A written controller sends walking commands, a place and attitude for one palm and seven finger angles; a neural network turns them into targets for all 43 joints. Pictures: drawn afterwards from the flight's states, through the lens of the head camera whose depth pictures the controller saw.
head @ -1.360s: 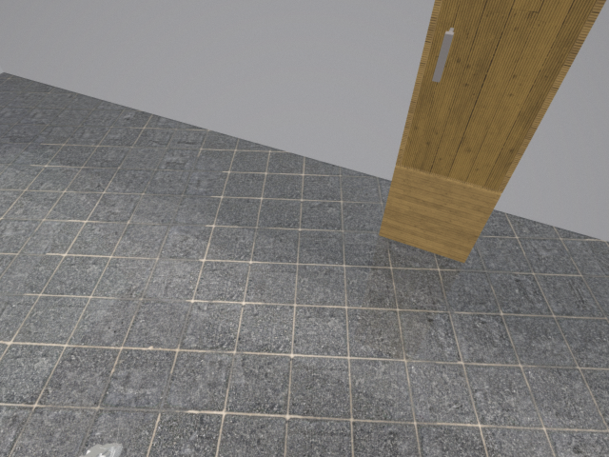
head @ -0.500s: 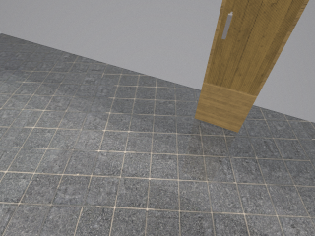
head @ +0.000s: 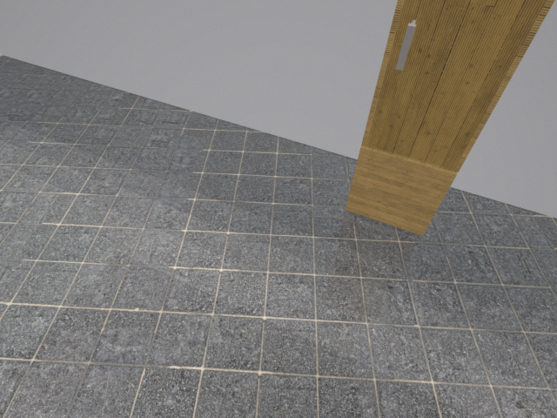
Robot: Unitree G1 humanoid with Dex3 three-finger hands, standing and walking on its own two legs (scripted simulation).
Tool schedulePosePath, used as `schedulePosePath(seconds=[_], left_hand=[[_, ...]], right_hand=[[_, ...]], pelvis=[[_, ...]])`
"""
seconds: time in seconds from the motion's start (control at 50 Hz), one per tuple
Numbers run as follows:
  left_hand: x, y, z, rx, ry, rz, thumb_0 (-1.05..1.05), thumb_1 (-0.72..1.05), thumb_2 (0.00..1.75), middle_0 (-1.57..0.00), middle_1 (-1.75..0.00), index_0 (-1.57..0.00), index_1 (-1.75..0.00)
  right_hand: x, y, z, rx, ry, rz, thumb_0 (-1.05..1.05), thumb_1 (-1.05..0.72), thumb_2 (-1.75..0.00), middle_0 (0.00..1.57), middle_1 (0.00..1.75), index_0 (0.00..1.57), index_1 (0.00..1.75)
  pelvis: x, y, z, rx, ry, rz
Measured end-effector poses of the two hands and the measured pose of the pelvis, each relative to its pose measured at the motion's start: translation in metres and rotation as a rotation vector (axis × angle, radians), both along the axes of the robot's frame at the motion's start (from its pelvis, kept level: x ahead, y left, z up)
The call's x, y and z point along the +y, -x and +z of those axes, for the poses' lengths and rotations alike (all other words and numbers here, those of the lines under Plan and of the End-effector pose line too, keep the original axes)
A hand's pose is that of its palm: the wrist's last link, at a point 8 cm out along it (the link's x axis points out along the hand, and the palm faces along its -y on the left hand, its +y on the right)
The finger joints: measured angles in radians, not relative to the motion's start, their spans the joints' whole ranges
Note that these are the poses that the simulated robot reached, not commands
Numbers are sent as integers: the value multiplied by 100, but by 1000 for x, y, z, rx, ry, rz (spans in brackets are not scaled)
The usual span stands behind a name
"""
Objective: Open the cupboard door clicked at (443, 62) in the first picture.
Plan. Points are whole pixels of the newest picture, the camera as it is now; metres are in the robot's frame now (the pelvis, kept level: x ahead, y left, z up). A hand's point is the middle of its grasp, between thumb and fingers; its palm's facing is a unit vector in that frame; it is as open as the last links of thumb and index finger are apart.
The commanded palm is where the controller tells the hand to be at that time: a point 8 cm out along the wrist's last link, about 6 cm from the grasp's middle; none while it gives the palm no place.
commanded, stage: look at it before walking up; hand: left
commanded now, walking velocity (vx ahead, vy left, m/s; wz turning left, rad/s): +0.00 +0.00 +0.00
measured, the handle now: (406, 45) +1.11 -0.32 +0.06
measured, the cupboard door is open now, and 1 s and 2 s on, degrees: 0 0 0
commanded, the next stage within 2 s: walk to a spot facing it in 0.08 s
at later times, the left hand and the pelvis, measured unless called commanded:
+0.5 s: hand out of the picture +0.07 +0.21 -0.18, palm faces -0.12 -0.95 -0.27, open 7.4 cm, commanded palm none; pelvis -0.01 -0.01 -0.02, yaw -7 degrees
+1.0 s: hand out of the picture +0.14 +0.23 -0.18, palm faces -0.30 -0.94 -0.19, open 7.4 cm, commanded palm none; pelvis +0.05 +0.03 +0.00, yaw -23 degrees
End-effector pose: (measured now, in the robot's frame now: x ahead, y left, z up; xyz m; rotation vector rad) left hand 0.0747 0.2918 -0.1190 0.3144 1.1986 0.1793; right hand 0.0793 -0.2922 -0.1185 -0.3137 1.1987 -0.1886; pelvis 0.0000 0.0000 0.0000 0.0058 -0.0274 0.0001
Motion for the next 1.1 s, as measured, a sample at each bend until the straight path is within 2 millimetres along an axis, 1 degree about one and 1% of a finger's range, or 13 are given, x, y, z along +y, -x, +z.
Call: schedulePosePath(seconds=[0.22, 0.32, 0.4, 0.48, 0.6, 0.64, 0.72, 0.8, 0.86, 0.92, 0.98, 1.02, 1.1], left_hand=[[0, -1, 1, 6, -4, 2, 1, 90, 90, -20, -30, -20, -30], [-4, 0, -3, 22, -6, -2, 1, 90, 90, -20, -30, -20, -30], [-17, 3, -12, 52, 18, -30, 1, 90, 90, -20, -30, -20, -30], [-35, 6, -23, 68, 50, -66, 1, 91, 90, -20, -30, -20, -30], [-60, 16, -34, 34, 90, -70, 1, 91, 90, -20, -30, -20, -30], [-65, 27, -31, 45, 103, -57, 0, 91, 90, -20, -30, -20, -30], [-65, 44, -23, 128, 123, -72, 0, 90, 90, -20, -30, -20, -30], [-50, 43, -22, 188, 129, -95, 1, 90, 90, -21, -30, -20, -30], [-32, 26, -28, 202, 128, -115, 1, 90, 90, -21, -30, -20, -30], [-16, -7, -38, 197, 123, -154, 1, 90, 90, -21, -30, -20, -30], [-13, -57, -33, 152, 122, -221, 1, 91, 90, -20, -30, -20, -30], [-17, -95, -28, 106, 125, -269, 1, 91, 90, -20, -30, -20, -30], [-41, -167, -21, 27, 131, -366, 1, 91, 90, -20, -30, -20, -30]], right_hand=[[-2, -6, 1, -6, 2, 0, 1, -90, -90, 20, 30, 20, 30], [1, -2, -3, -24, -1, -32, 1, -90, -90, 20, 30, 20, 30], [10, 12, -11, -40, -29, -84, 0, -90, -90, 20, 30, 20, 30], [18, 36, -24, -31, -64, -139, 0, -90, -90, 20, 30, 20, 30], [16, 68, -48, 38, -108, -176, 1, -90, -90, 20, 30, 20, 30], [16, 68, -43, 49, -107, -178, 1, -90, -90, 20, 30, 20, 30], [19, 57, -22, -19, -98, -205, 1, -91, -90, 20, 30, 20, 30], [26, 41, -5, -93, -75, -238, 1, -91, -90, 20, 30, 20, 30], [35, 29, 1, -139, -47, -262, 1, -91, -90, 20, 30, 20, 30], [46, 31, 2, -167, -13, -300, 1, -90, -90, 20, 30, 20, 30], [61, 49, 8, -128, -16, -362, 0, -90, -90, 20, 30, 20, 30], [70, 64, 9, -85, -23, -412, 0, -90, -90, 20, 30, 20, 30], [91, 96, 6, 14, -48, -525, 0, -90, -90, 20, 30, 20, 30]], pelvis=[[-1, -4, 1, -3, 0, -4], [-1, -2, -2, 1, -1, -41], [-2, 4, -8, 3, -6, -84], [-5, 12, -16, 6, -18, -122], [-14, 17, -30, 2, -8, -142], [-12, 16, -25, 9, -3, -159], [-5, 8, -11, 29, -7, -200], [7, -4, -4, 47, -14, -248], [19, -16, -7, 56, -6, -285], [31, -28, -14, 54, 8, -328], [32, -43, -6, 43, 20, -378], [31, -54, -1, 43, 28, -408], [25, -77, 1, 43, 34, -467]])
